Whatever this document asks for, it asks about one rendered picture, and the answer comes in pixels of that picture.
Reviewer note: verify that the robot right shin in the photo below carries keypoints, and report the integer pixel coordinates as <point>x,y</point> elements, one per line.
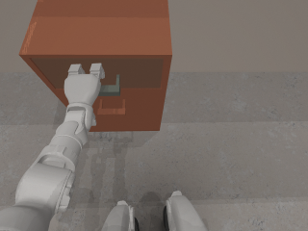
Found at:
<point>172,226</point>

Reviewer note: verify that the robot left thigh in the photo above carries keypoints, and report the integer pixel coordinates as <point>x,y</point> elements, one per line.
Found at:
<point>121,218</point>

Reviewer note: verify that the cabinet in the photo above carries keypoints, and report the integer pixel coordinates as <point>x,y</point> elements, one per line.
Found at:
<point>105,29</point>

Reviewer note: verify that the drawer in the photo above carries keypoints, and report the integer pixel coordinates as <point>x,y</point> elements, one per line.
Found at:
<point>135,73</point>

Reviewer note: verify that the left robot forearm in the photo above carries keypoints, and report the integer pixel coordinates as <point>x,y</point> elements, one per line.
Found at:
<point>65,147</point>

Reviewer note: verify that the robot left hand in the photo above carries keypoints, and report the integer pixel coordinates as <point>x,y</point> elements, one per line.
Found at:
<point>80,87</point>

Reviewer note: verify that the left robot upper arm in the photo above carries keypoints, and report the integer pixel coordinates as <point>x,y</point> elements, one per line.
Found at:
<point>46,191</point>

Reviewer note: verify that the handle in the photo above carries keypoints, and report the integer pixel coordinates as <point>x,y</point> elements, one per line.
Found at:
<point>111,90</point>
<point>114,112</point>

